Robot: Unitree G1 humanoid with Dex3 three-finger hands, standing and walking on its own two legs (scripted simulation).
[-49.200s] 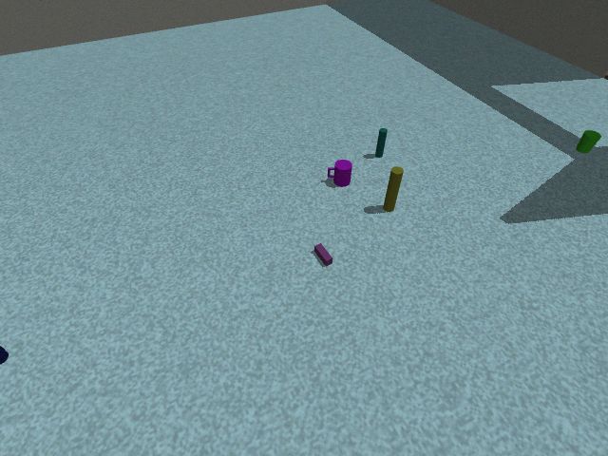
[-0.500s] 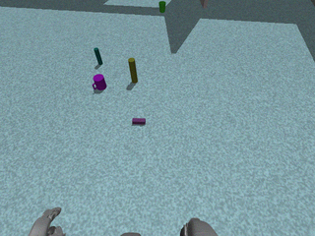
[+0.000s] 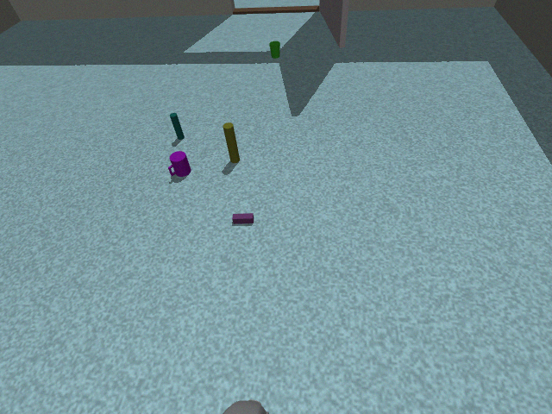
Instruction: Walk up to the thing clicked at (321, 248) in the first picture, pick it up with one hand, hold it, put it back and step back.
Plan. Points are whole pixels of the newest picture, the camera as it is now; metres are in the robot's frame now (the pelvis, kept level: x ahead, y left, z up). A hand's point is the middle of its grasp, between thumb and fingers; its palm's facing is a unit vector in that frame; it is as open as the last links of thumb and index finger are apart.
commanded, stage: step back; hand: left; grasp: from above
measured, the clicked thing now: (243, 218) +1.06 +0.28 -0.74
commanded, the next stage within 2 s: stand in 0.96 s
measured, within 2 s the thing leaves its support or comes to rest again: neither
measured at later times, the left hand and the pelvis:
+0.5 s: hand out of the picture +0.06 +0.28 -0.14, palm faces +0.07 -0.91 -0.41, open 7.4 cm; pelvis +0.00 +0.00 +0.00, yaw +3 degrees
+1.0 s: hand out of the picture +0.11 +0.30 -0.14, palm faces +0.09 -0.93 -0.36, open 7.4 cm; pelvis +0.04 +0.03 +0.01, yaw +3 degrees
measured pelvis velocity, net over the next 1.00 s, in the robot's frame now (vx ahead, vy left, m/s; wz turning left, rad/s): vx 0.04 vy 0.03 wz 0.06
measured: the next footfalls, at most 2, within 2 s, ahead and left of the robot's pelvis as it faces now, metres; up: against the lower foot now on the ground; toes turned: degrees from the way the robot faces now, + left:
left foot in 0.12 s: +0.03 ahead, +0.14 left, +0.00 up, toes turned +1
left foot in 0.66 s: +0.10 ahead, +0.15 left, +0.00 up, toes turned +3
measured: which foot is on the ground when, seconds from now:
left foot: up 0.00-0.10, down 0.12-0.42, up 0.44-0.64, down 0.66-1.00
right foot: down 0.00-1.00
